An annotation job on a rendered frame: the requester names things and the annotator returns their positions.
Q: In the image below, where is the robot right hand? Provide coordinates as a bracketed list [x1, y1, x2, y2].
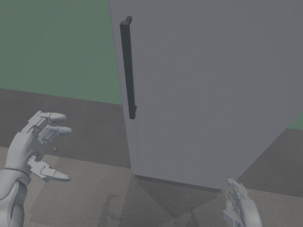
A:
[223, 177, 262, 227]

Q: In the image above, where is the robot left forearm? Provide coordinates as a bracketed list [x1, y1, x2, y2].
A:
[0, 168, 31, 227]

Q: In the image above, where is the handle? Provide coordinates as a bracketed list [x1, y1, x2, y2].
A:
[119, 16, 137, 119]

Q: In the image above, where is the robot left hand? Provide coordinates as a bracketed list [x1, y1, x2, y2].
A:
[5, 111, 73, 183]

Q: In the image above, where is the fridge door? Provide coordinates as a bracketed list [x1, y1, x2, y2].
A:
[109, 0, 303, 190]

